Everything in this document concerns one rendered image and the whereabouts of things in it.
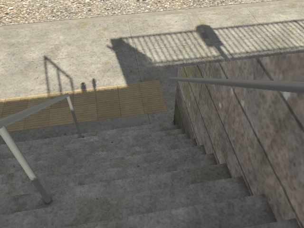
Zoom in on stairs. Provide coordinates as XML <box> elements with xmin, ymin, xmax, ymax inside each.
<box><xmin>0</xmin><ymin>122</ymin><xmax>300</xmax><ymax>228</ymax></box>

